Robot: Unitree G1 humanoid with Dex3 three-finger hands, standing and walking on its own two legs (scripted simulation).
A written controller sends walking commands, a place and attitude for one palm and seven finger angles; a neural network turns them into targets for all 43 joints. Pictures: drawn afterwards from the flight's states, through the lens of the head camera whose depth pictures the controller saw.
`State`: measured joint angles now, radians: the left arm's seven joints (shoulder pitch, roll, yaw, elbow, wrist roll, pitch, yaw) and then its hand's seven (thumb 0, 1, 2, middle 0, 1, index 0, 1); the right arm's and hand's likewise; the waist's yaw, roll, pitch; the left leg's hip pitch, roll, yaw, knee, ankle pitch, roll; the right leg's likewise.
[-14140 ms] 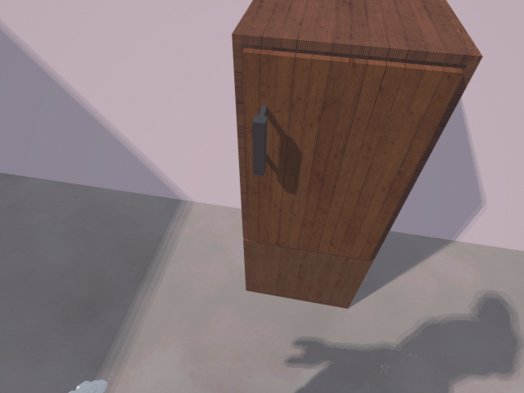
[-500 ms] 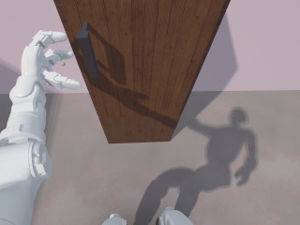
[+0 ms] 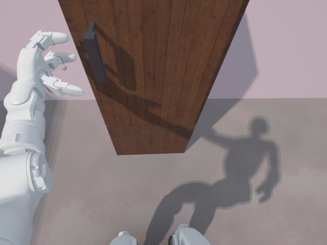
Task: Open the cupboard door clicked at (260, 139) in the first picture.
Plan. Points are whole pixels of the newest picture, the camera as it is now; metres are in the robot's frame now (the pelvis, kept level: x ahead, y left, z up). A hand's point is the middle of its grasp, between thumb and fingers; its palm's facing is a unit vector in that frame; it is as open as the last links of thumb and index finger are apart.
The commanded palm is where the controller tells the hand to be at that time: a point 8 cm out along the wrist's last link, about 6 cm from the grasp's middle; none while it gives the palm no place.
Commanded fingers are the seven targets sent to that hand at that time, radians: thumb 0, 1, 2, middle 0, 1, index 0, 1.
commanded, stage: slide the fingers in behind the handle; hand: left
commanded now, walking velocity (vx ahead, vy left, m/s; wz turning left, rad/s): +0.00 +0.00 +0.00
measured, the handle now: (97, 53) +0.56 +0.12 +0.11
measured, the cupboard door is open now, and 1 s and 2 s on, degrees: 0 0 0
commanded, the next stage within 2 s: close the thumb around the handle in 1.70 s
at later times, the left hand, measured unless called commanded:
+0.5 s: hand (77, 67) +0.51 +0.16 +0.11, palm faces -0.06 -1.00 -0.01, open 14.0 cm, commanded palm +0.49 +0.21 +0.11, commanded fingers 0.00 -0.50 0.30 -0.30 -1.20 -0.30 -1.20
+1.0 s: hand (95, 66) +0.51 +0.12 +0.11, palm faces -0.05 -1.00 -0.02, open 14.0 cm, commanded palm +0.49 +0.18 +0.11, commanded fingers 0.00 -0.50 0.30 -0.30 -1.20 -0.30 -1.20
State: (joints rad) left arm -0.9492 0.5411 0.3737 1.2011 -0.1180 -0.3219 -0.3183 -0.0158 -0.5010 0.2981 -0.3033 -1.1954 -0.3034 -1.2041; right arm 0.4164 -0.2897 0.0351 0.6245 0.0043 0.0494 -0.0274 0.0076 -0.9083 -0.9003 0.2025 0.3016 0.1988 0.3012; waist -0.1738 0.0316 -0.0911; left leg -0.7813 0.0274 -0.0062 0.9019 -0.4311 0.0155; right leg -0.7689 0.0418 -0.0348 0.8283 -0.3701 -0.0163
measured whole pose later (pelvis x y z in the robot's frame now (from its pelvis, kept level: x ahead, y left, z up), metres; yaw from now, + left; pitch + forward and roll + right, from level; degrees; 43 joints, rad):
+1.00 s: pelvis +0.00 -0.01 +0.00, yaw +0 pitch +17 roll -1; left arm -0.96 0.40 0.31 1.18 -0.09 -0.34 -0.16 -0.02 -0.50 0.30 -0.30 -1.20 -0.30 -1.21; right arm 0.41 -0.27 0.02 0.63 -0.01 0.03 0.00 0.01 -0.91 -0.90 0.20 0.30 0.20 0.30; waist -0.17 0.04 -0.10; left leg -0.76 0.03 0.00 0.89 -0.43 0.01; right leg -0.77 0.04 -0.03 0.84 -0.38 -0.03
